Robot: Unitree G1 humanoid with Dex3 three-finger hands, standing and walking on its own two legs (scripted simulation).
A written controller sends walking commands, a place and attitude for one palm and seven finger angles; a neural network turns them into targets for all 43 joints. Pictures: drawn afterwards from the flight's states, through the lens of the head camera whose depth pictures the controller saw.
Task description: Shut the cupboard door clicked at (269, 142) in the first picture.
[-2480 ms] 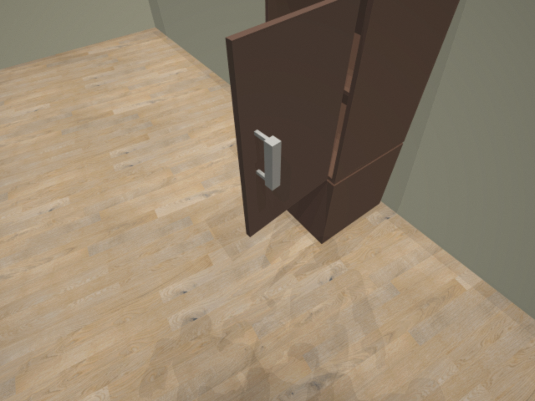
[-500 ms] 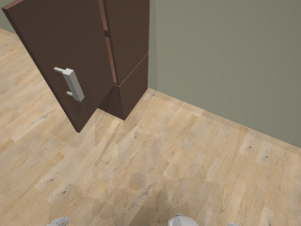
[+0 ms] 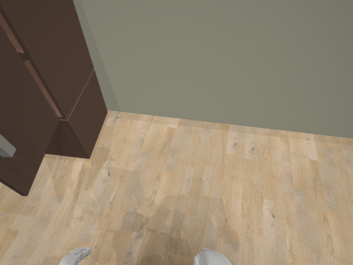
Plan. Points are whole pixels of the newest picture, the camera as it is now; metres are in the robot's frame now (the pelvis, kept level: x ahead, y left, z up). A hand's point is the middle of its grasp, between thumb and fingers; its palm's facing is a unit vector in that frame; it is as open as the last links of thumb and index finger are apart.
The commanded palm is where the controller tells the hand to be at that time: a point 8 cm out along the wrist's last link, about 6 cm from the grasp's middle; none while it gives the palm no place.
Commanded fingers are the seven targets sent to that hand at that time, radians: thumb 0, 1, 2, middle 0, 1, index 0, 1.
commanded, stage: walk around to get in front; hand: left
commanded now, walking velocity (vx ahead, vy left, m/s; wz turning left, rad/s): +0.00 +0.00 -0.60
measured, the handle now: out of the picture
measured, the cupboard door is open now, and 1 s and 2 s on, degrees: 96 96 96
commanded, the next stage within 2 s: none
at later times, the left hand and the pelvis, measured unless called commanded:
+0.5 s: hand (124, 259) +0.15 +0.14 -0.17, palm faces -0.27 -0.93 -0.23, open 7.4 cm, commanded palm none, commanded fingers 0.00 0.90 0.90 -0.20 -0.30 -0.20 -0.30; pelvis +0.02 -0.03 -0.01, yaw -19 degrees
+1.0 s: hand (165, 232) +0.22 +0.04 -0.16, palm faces -0.56 -0.78 -0.26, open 7.4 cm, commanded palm none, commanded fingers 0.00 0.90 0.90 -0.20 -0.30 -0.20 -0.30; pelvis +0.02 -0.09 +0.00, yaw -37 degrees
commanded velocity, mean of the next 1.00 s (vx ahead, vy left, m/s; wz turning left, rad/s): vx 0.00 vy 0.00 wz -0.60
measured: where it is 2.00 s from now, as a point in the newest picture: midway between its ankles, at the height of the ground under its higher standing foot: outside the picture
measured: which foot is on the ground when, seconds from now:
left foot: down 0.00-0.14, up 0.16-0.48, down 0.50-0.78, up 0.80-1.00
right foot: up 0.00-0.12, down 0.14-0.50, up 0.52-0.76, down 0.78-1.00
